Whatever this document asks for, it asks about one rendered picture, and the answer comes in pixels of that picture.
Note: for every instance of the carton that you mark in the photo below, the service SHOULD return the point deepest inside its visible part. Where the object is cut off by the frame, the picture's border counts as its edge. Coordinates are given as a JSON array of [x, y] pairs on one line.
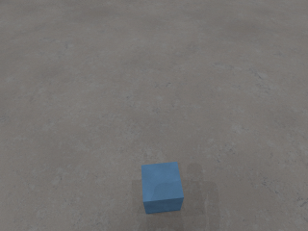
[[161, 188]]

